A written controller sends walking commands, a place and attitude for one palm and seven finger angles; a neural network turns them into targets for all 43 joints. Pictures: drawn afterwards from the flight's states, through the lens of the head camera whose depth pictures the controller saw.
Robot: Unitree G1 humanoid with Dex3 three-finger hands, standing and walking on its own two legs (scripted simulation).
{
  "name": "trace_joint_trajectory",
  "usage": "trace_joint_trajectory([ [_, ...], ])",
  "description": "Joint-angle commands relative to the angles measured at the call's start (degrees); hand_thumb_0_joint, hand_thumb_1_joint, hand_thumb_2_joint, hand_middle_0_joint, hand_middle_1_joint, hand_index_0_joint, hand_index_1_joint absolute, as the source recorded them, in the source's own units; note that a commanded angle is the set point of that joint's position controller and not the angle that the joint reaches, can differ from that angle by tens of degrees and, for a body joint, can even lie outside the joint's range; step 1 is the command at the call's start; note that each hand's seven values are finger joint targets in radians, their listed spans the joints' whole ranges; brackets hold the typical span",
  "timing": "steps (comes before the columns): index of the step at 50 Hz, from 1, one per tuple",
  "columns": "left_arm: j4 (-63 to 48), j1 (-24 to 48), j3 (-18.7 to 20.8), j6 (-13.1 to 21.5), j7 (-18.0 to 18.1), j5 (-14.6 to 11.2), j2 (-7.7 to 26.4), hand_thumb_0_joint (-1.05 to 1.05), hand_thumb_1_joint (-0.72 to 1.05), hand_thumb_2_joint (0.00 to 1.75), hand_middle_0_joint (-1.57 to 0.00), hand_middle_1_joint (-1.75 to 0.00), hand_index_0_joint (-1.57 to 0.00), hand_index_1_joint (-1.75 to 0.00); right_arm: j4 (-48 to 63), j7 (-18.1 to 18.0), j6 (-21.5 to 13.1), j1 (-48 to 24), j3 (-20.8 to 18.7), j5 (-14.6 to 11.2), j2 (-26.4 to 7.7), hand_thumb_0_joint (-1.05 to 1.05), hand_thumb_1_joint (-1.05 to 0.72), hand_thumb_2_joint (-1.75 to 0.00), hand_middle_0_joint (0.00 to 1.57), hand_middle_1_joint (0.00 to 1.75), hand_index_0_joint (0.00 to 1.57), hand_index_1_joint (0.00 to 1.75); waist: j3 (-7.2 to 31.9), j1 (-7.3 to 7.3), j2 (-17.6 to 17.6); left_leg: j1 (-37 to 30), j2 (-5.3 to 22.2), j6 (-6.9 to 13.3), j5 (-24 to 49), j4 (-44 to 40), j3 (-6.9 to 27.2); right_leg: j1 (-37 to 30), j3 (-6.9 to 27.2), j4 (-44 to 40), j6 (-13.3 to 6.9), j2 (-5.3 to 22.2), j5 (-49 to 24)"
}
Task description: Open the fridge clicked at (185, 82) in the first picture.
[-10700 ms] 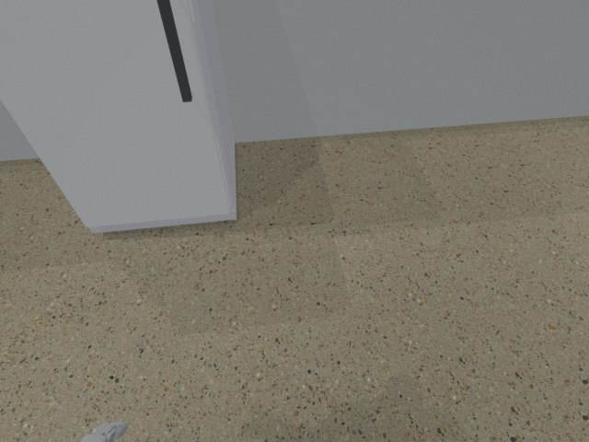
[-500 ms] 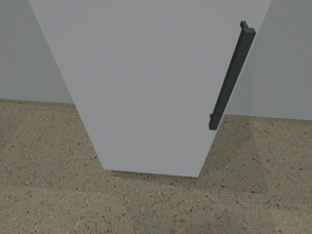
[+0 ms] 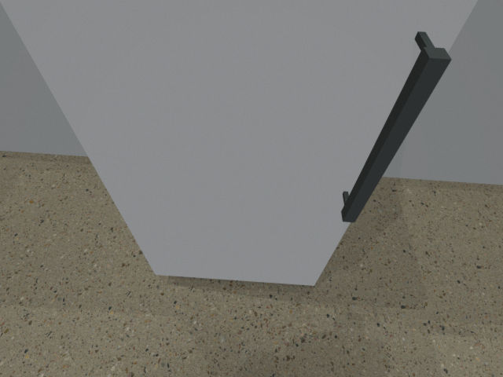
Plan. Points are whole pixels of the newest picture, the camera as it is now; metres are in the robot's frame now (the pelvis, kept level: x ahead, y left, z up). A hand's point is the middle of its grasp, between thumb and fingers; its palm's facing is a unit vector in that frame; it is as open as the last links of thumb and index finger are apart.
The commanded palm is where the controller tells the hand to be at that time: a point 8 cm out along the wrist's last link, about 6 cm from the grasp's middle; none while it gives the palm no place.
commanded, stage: come to a stop and stand still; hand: right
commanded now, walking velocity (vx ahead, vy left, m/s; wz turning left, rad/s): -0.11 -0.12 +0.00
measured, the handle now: (376, 148) +0.48 -0.17 +0.10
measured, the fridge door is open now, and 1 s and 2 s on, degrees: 0 0 0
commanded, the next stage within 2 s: look again from close up in 1.44 s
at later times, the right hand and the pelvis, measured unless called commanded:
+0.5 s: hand out of the picture -0.03 -0.20 -0.17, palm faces +0.01 +0.98 -0.19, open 7.4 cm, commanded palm none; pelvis -0.03 -0.02 +0.01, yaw +2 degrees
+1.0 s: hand out of the picture +0.02 -0.23 -0.16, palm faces -0.02 +0.97 -0.26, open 7.4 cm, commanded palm none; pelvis -0.04 -0.03 +0.00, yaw +1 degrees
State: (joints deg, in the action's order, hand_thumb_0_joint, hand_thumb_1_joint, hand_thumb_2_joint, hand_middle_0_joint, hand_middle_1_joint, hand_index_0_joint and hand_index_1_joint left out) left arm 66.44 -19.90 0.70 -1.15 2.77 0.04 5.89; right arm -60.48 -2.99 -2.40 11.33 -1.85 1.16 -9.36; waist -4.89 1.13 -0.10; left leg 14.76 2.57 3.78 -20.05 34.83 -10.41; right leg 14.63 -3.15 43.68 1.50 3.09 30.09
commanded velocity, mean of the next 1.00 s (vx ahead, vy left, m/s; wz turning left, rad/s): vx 0.00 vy -0.01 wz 0.00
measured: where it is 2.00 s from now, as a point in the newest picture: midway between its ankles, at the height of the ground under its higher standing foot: outside the picture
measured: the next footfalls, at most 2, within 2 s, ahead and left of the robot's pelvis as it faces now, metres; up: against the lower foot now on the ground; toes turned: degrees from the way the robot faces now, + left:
right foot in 0.18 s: +0.03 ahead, -0.13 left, +0.00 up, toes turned -4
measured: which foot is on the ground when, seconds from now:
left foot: down 0.00-1.00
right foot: up 0.00-0.16, down 0.18-1.00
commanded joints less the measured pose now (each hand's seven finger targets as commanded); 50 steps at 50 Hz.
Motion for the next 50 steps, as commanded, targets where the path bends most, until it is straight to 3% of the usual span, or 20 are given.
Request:
trace_joint_trajectory([
  [1, -3.99, -0.25, 1.16, 0.38, -0.54, 0.16, 2.03, 0.00, 0.90, 0.90, -0.20, -0.30, -0.20, -0.30, 0.93, -0.50, 1.43, 7.52, -1.75, 0.42, -8.00, 0.00, -0.90, -0.90, 0.20, 0.30, 0.20, 0.30, 5.12, -3.01, 6.38, -9.59, 16.41, 7.79, 57.20, -8.74, 13.20, 6.58, -0.83, 2.09, 0.00, -0.55, -2.58],
  [5, -5.85, 0.30, 1.60, -0.20, -1.13, 0.49, 2.86, 0.00, 0.90, 0.90, -0.20, -0.30, -0.20, -0.30, 3.09, -0.22, 2.22, 4.27, -2.25, 0.63, -8.63, 0.00, -0.90, -0.90, 0.20, 0.30, 0.20, 0.30, 5.04, -1.38, 7.72, -2.88, 14.79, 6.67, 37.33, -10.38, 13.42, 1.06, -1.82, -5.77, 0.23, -0.58, -8.89],
  [7, -5.66, -1.00, 1.53, 0.32, -1.22, 0.67, 3.69, 0.00, 0.90, 0.90, -0.20, -0.30, -0.20, -0.30, 3.70, 0.08, 2.54, 2.74, -2.16, 0.15, -8.41, 0.00, -0.90, -0.90, 0.20, 0.30, 0.20, 0.30, 5.25, 0.02, 7.01, 1.30, 12.09, 3.40, 27.14, -8.24, 11.86, -6.28, -2.19, -16.78, -0.30, -0.32, -18.08],
  [8, -5.88, -1.21, 1.79, 0.84, -1.09, 0.90, 6.06, 0.00, 0.90, 0.90, -0.20, -0.30, -0.20, -0.30, 4.37, 0.31, 2.81, 2.89, -1.99, 0.04, -6.80, 0.00, -0.90, -0.90, 0.20, 0.30, 0.20, 0.30, 5.87, -0.16, 2.27, 4.01, 8.59, 0.87, 19.58, -5.30, 10.36, -9.82, 0.86, -19.63, -1.66, 3.23, -26.22],
  [9, -7.14, 0.65, 1.90, 1.23, -1.01, 1.33, 9.00, 0.00, 0.90, 0.90, -0.20, -0.30, -0.20, -0.30, 4.91, 0.57, 3.18, 3.96, -1.53, -0.16, -4.75, 0.00, -0.90, -0.90, 0.20, 0.30, 0.20, 0.30, 5.13, -1.45, -6.40, 3.95, 3.90, -2.29, 8.16, -3.16, 6.97, -6.61, 7.93, -21.67, -5.02, 9.83, -35.06],
  [10, -8.30, 3.42, 1.84, 1.43, -1.01, 1.26, 10.05, 0.00, 0.90, 0.90, -0.20, -0.30, -0.20, -0.30, 4.83, 0.54, 3.45, 4.12, -1.04, 0.15, -3.21, 0.00, -0.90, -0.90, 0.20, 0.30, 0.20, 0.30, 4.40, -2.10, -11.90, 0.72, 1.64, -3.88, -2.01, 0.93, 5.11, -1.44, 10.98, -25.27, -8.46, 13.56, -39.01],
  [11, -8.83, 6.28, 1.48, 1.69, -0.78, 1.27, 9.84, 0.00, 0.90, 0.90, -0.20, -0.30, -0.20, -0.30, 4.32, 0.56, 3.72, 3.44, -0.79, 0.10, -3.68, 0.00, -0.90, -0.90, 0.20, 0.30, 0.20, 0.30, 3.27, -2.39, -12.34, 0.01, 1.50, -4.00, -6.40, 4.54, 6.41, 0.55, 11.62, -27.28, -9.94, 13.33, -37.68],
  [13, -9.73, 8.30, 1.47, 1.96, -0.46, 1.39, 10.16, 0.00, 0.90, 0.90, -0.20, -0.30, -0.20, -0.30, 3.29, 0.96, 3.98, 4.52, -0.64, 0.27, -3.43, 0.00, -0.90, -0.90, 0.20, 0.30, 0.20, 0.30, 3.10, -2.95, -10.27, 0.92, 1.91, -3.71, -6.66, 6.62, 8.05, 0.00, 10.24, -27.34, -10.51, 12.41, -36.08],
  [15, -10.17, 8.86, 1.61, 2.05, -0.43, 1.26, 10.52, 0.00, 0.90, 0.90, -0.20, -0.30, -0.20, -0.30, 2.40, 1.29, 3.52, 5.88, -0.32, 0.42, -3.16, 0.00, -0.90, -0.90, 0.20, 0.30, 0.20, 0.30, 3.95, -3.20, -7.29, 0.22, 1.91, -3.91, -3.31, 1.46, 8.02, -2.28, 8.08, -25.38, -9.99, 10.95, -35.65],
  [17, -10.29, 9.31, 1.68, 2.08, -0.61, 0.87, 10.96, 0.00, 0.90, 0.90, -0.20, -0.30, -0.20, -0.30, 1.25, 1.30, 2.88, 7.88, -0.06, 0.42, -3.56, 0.00, -0.90, -0.90, 0.20, 0.30, 0.20, 0.30, 4.45, -3.66, -3.68, -2.82, 2.47, -4.31, 5.12, -8.22, 8.93, -2.03, 6.13, -22.95, -7.56, 8.17, -29.69],
  [18, -10.12, 8.92, 1.58, 2.09, -0.83, 0.64, 10.08, 0.00, 0.90, 0.90, -0.20, -0.30, -0.20, -0.30, 1.01, 1.26, 2.40, 7.64, 0.16, 0.48, -4.55, 0.00, -0.90, -0.90, 0.20, 0.30, 0.20, 0.30, 3.79, -2.81, -1.14, -2.50, 3.73, -3.84, 9.42, -11.86, 11.44, -2.17, 4.87, -22.04, -5.40, 5.78, -25.59],
  [21, -8.87, 7.50, 1.21, 1.54, -1.26, 0.60, 8.76, 0.00, 0.90, 0.90, -0.20, -0.30, -0.20, -0.30, 0.95, 1.35, 1.74, 5.95, 0.74, 0.13, -5.33, 0.00, -0.90, -0.90, 0.20, 0.30, 0.20, 0.30, 2.90, -1.11, 3.16, 1.20, 5.64, -2.80, 8.66, -14.65, 13.76, -5.04, 2.91, -22.12, -2.88, 3.70, -19.04],
  [34, -4.12, 3.38, -0.17, 2.10, -1.33, 0.86, 7.35, 0.00, 0.90, 0.90, -0.20, -0.30, -0.20, -0.30, -2.29, 1.26, 1.37, 9.10, 1.22, -0.29, -4.38, 0.00, -0.90, -0.90, 0.20, 0.30, 0.20, 0.30, 0.25, -1.61, -0.26, 0.66, 4.66, -2.38, 3.51, -17.50, 12.80, -3.65, 3.13, -26.34, -2.31, 3.66, -16.36],
  [35, -10.44, 6.11, 1.01, 2.85, -1.86, 1.14, 14.83, 0.00, 0.90, 0.90, -0.20, -0.30, -0.20, -0.30, 1.84, 1.13, -0.52, 8.89, 1.72, 1.01, -13.58, 0.00, -0.90, -0.90, 0.20, 0.30, 0.20, 0.30, -3.30, -0.07, -0.31, 1.25, 3.51, -1.56, 13.28, -15.99, 13.04, -4.33, 4.89, -21.79, -2.08, 1.10, -23.79],
  [36, -11.30, 4.03, 2.34, 4.00, -1.32, 1.23, 14.85, 0.00, 0.90, 0.90, -0.20, -0.30, -0.20, -0.30, 2.38, 0.85, -0.51, 7.88, -0.02, 0.28, -11.12, 0.00, -0.90, -0.90, 0.20, 0.30, 0.20, 0.30, 8.65, -0.05, -3.49, -2.60, 5.75, -0.92, 9.13, -12.05, 13.65, -5.28, 4.85, -18.57, -2.94, 2.97, -22.04],
  [37, -11.22, 3.80, 2.14, 3.94, -1.12, 1.26, 13.13, 0.00, 0.90, 0.90, -0.20, -0.30, -0.20, -0.30, 2.98, 0.83, -0.58, 7.88, 0.37, -0.03, -10.22, 0.00, -0.90, -0.90, 0.20, 0.30, 0.20, 0.30, 13.24, -0.23, -2.82, -4.22, 5.98, -0.31, 9.80, -12.19, 14.14, -5.97, 5.02, -16.77, -3.45, 2.82, -21.74],
  [40, -11.72, 1.62, 1.72, 2.76, -1.40, 1.45, 10.75, 0.00, 0.90, 0.90, -0.20, -0.30, -0.20, -0.30, 4.28, 0.77, -0.01, 7.40, 0.65, 0.16, -8.73, 0.00, -0.90, -0.90, 0.20, 0.30, 0.20, 0.30, 5.93, 0.17, 4.79, 0.26, 6.83, 0.28, 3.38, -15.38, 15.69, -0.92, 3.22, -15.24, -3.26, 1.55, -17.78],
  [42, -11.61, 0.84, 2.08, 2.63, -1.41, 1.20, 11.79, 0.00, 0.90, 0.90, -0.20, -0.30, -0.20, -0.30, 5.14, 0.70, 0.30, 6.23, 0.15, 0.10, -9.95, 0.00, -0.90, -0.90, 0.20, 0.30, 0.20, 0.30, 0.65, 0.49, 2.43, 4.17, 6.15, 0.42, 0.19, -15.27, 15.08, 0.11, 3.29, -16.43, -3.28, 1.89, -17.08],
  [45, -11.83, 0.96, 2.01, 3.14, -1.40, 1.07, 13.22, 0.00, 0.90, 0.90, -0.20, -0.30, -0.20, -0.30, 6.19, 0.71, 0.41, 6.75, 0.01, 0.06, -10.81, 0.00, -0.90, -0.90, 0.20, 0.30, 0.20, 0.30, 1.35, -0.73, -1.44, 0.18, 4.06, -0.11, 7.37, -11.91, 12.97, 1.70, 4.55, -18.73, -4.04, 3.34, -20.79],
  [50, -12.38, 3.07, 2.06, 3.28, -1.53, 1.00, 15.28, 0.00, 0.90, 0.90, -0.20, -0.30, -0.20, -0.30, 7.50, 0.84, 0.71, 5.67, -0.15, -0.09, -12.22, 0.00, -0.90, -0.90, 0.20, 0.30, 0.20, 0.30, 1.92, -1.43, -1.25, -1.92, 3.78, -0.76, 9.86, -11.10, 12.65, 1.87, 5.09, -20.50, -4.31, 4.03, -21.54],
])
